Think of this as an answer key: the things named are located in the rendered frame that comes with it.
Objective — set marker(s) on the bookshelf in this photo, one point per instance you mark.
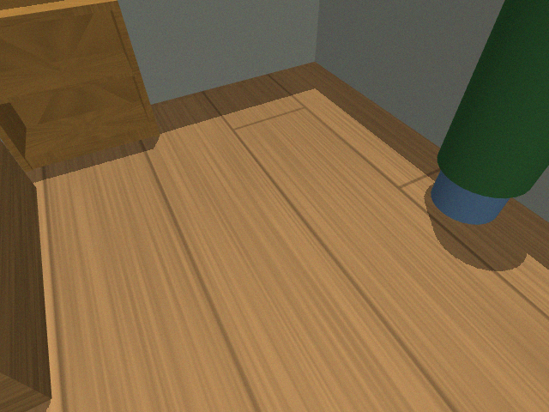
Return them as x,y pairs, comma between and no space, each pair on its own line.
70,84

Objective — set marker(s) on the potted plant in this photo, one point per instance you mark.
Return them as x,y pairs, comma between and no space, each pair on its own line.
497,145

